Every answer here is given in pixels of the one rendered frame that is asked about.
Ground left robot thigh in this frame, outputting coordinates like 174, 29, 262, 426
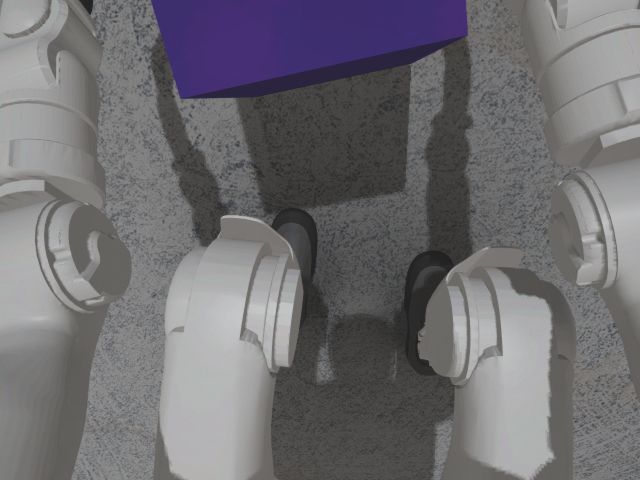
153, 238, 304, 480

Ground robot left upper arm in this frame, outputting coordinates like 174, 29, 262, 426
0, 198, 132, 480

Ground right robot thigh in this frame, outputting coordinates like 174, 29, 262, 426
433, 266, 574, 480

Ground robot right forearm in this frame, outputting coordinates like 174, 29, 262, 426
503, 0, 640, 169

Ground robot right upper arm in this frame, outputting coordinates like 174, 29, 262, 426
547, 157, 640, 402

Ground carton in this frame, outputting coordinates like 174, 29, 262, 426
151, 0, 468, 99

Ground robot thigh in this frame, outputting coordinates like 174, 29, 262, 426
433, 266, 574, 480
153, 238, 304, 480

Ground robot left forearm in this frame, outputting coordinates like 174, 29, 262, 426
0, 0, 106, 212

